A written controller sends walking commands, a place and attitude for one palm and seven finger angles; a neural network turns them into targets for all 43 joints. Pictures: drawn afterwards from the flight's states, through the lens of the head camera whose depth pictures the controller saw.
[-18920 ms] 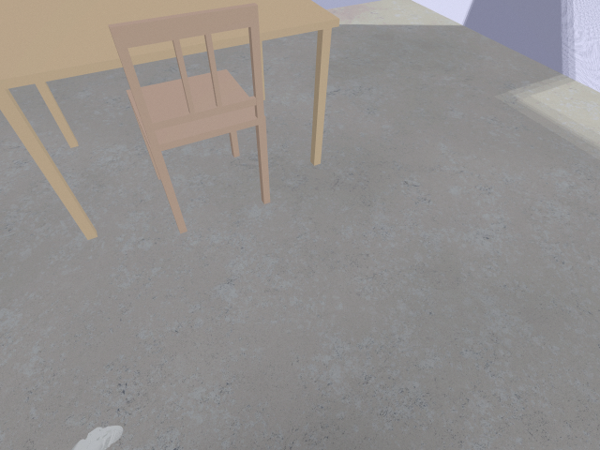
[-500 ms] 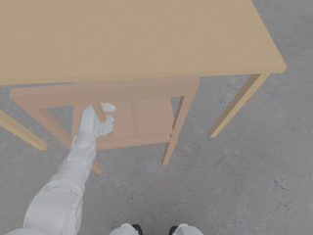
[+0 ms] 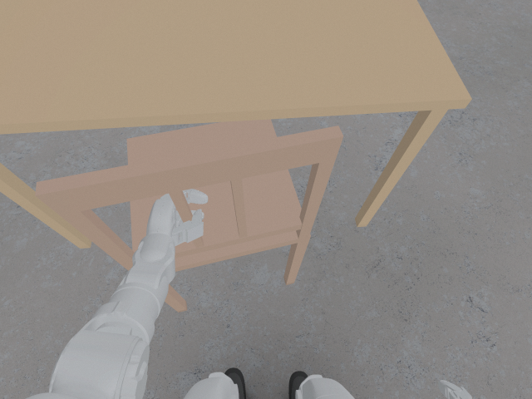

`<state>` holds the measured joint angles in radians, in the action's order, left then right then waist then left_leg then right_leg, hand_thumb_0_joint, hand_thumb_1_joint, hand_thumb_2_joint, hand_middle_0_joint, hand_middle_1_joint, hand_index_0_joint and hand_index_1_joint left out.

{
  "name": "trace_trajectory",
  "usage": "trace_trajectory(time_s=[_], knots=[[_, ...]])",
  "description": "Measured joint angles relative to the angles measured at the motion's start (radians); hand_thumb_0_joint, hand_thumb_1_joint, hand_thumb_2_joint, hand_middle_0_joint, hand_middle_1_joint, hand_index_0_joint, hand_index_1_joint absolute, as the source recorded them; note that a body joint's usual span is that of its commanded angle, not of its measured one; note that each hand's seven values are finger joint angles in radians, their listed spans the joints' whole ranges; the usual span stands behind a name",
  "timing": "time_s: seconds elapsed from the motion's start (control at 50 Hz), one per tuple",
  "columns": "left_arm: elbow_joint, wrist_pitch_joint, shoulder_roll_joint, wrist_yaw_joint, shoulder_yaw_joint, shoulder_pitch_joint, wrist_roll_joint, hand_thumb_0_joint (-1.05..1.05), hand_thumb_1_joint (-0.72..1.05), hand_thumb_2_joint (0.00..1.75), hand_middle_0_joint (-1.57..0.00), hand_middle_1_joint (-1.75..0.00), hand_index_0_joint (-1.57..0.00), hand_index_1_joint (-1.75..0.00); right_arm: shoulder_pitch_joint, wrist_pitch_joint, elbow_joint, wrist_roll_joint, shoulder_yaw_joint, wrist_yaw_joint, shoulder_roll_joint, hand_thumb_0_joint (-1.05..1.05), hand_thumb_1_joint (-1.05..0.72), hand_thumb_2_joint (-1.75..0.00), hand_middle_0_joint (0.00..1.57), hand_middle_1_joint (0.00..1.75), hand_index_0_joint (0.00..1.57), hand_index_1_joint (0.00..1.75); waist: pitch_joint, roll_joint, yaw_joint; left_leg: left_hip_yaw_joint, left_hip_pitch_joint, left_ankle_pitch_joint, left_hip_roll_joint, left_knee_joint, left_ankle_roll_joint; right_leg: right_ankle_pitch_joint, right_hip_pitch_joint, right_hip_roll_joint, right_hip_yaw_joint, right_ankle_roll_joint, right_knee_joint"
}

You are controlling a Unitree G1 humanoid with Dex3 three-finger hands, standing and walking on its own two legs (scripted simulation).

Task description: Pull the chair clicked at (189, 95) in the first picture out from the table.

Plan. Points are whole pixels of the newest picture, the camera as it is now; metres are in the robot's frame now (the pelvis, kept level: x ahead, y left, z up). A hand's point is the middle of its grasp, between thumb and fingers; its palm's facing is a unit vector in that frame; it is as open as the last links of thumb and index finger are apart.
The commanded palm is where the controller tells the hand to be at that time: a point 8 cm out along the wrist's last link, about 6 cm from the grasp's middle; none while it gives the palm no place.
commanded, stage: step backward, pulling the chair out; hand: left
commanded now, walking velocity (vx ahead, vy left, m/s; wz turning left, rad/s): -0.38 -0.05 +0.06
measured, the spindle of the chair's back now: (188, 220) +0.42 +0.13 -0.09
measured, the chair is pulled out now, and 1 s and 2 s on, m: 0.10 0.21 0.30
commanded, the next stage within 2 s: none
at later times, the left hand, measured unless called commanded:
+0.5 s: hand (191, 267) +0.32 +0.11 -0.06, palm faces -0.03 -0.99 -0.16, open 5.0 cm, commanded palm +0.33 +0.17 -0.06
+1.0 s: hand (190, 287) +0.28 +0.11 -0.06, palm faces -0.02 -0.99 -0.16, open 5.0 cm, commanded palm +0.27 +0.17 -0.06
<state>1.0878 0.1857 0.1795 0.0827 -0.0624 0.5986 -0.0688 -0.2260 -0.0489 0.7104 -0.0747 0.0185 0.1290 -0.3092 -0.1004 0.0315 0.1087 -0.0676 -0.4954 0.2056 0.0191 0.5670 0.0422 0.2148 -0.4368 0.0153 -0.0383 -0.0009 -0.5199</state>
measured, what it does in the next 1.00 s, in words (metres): walks backwards: left foot, then left foot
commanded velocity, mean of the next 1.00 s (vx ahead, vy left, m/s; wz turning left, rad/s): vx -0.38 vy -0.02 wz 0.07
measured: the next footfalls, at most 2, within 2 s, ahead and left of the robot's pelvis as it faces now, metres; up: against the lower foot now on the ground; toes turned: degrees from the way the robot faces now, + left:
left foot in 0.50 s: -0.01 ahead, +0.13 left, +0.00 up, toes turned -1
left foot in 1.00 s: -0.12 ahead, +0.13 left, +0.00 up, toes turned +3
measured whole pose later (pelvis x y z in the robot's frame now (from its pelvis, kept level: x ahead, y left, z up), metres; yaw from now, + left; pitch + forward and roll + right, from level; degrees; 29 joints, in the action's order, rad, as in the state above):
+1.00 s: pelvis -0.11 +0.00 -0.01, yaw +4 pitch +4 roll +0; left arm 1.10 0.18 0.15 0.09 -0.04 0.66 -0.04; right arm -0.22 0.06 0.78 -0.05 0.00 0.12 -0.28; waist -0.16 0.02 0.12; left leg 0.04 -0.37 0.40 -0.01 0.66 -0.02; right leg 0.07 -0.55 -0.07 -0.07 0.00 -0.55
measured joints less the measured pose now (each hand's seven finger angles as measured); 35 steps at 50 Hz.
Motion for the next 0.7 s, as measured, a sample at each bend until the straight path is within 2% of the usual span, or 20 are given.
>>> trace_trajectory(time_s=[0.08,0.16,0.24,0.3,0.36,0.42,0.46,0.5,0.54,0.6,0.7], knots=[[0.004,-0.006,-0.001,-0.004,0.041,0.004,0.005,0.02,0.76,0.78,-0.27,-1.14,-0.50,-1.45,0.010,0.025,-0.008,0.008,0.002,0.001,0.011,0.01,-0.90,-0.89,0.20,0.30,0.20,0.30,0.001,-0.035,-0.022,-0.020,0.007,-0.022,-0.018,-0.011,0.011,0.004,-0.022,-0.019,0.017,-0.004,-0.044],[0.015,-0.003,-0.005,-0.007,0.047,0.000,-0.004,0.02,0.76,0.79,-0.27,-1.15,-0.50,-1.45,0.016,0.052,-0.007,0.020,-0.008,-0.005,0.040,0.01,-0.90,-0.89,0.20,0.30,0.20,0.30,-0.017,-0.038,-0.039,-0.027,0.019,-0.025,-0.020,0.004,0.012,0.085,-0.032,-0.025,0.022,0.001,-0.112],[0.024,0.011,-0.013,-0.008,0.032,-0.012,-0.013,0.03,0.75,0.81,-0.29,-1.14,-0.50,-1.45,0.015,0.080,0.012,0.019,-0.028,-0.006,0.071,0.01,-0.90,-0.89,0.20,0.30,0.20,0.30,-0.040,-0.012,-0.052,-0.021,0.024,-0.021,-0.007,0.033,0.002,-0.014,-0.010,-0.016,0.011,0.007,-0.092],[0.034,0.025,-0.016,-0.005,0.023,-0.023,-0.017,0.03,0.74,0.82,-0.30,-1.14,-0.50,-1.45,0.009,0.092,0.034,0.015,-0.037,-0.006,0.090,0.01,-0.90,-0.89,0.20,0.30,0.20,0.30,-0.042,0.008,-0.052,-0.007,0.011,0.001,0.003,0.057,-0.013,-0.001,-0.010,-0.006,-0.002,0.020,-0.094],[0.043,0.044,-0.022,0.006,0.019,-0.033,-0.016,0.03,0.73,0.82,-0.31,-1.13,-0.50,-1.45,0.002,0.108,0.059,0.012,-0.038,-0.010,0.089,0.01,-0.90,-0.89,0.21,0.30,0.20,0.30,-0.041,0.009,-0.051,0.028,-0.006,0.147,-0.018,0.120,-0.043,-0.013,-0.008,-0.011,-0.002,0.024,-0.075],[0.047,0.054,-0.034,0.011,0.015,-0.045,-0.004,0.03,0.73,0.82,-0.31,-1.13,-0.50,-1.45,-0.009,0.118,0.085,0.016,-0.035,-0.010,0.067,0.01,-0.90,-0.89,0.21,0.30,0.20,0.30,-0.025,0.005,-0.047,0.076,0.016,0.212,-0.041,0.179,-0.056,-0.034,-0.013,-0.023,0.005,0.018,-0.051],[0.044,0.051,-0.040,0.009,0.022,-0.047,0.005,0.03,0.73,0.82,-0.31,-1.13,-0.50,-1.45,-0.017,0.124,0.097,0.016,-0.032,-0.008,0.046,0.01,-0.90,-0.89,0.21,0.30,0.20,0.30,-0.008,0.004,-0.038,0.100,0.064,0.193,-0.037,0.137,-0.057,-0.039,-0.027,-0.035,0.002,0.008,-0.049],[0.036,0.044,-0.044,0.005,0.040,-0.037,0.016,0.02,0.73,0.81,-0.31,-1.15,-0.50,-1.45,-0.023,0.127,0.104,0.017,-0.025,-0.001,0.025,0.01,-0.90,-0.89,0.21,0.30,0.20,0.30,0.004,0.008,-0.026,0.119,0.106,0.091,-0.026,0.058,-0.049,-0.036,-0.049,-0.046,-0.010,-0.004,-0.064],[0.032,0.037,-0.038,0.004,0.052,-0.013,0.024,0.02,0.73,0.81,-0.30,-1.16,-0.50,-1.45,-0.012,0.123,0.105,0.019,-0.016,0.003,0.023,0.01,-0.90,-0.89,0.21,0.30,0.20,0.30,-0.012,-0.019,-0.032,0.105,0.103,0.082,-0.043,0.050,-0.043,-0.050,-0.058,-0.063,0.004,-0.015,-0.062],[0.024,0.026,-0.021,-0.002,0.066,0.012,0.028,0.02,0.74,0.80,-0.29,-1.17,-0.50,-1.45,-0.008,0.115,0.080,0.029,-0.008,0.001,0.033,0.01,-0.90,-0.89,0.20,0.30,0.20,0.30,-0.032,-0.050,-0.046,0.083,0.100,0.089,-0.048,0.049,-0.038,-0.071,-0.067,-0.065,0.027,-0.020,-0.054],[0.034,0.014,0.010,-0.008,0.038,0.030,0.030,0.02,0.73,0.81,-0.29,-1.19,-0.50,-1.45,-0.002,0.103,0.049,0.045,-0.007,-0.015,0.077,0.01,-0.90,-0.89,0.20,0.30,0.20,0.30,-0.057,-0.069,-0.040,0.073,0.103,0.096,-0.037,0.080,-0.046,-0.066,-0.070,-0.053,0.036,-0.009,-0.087]])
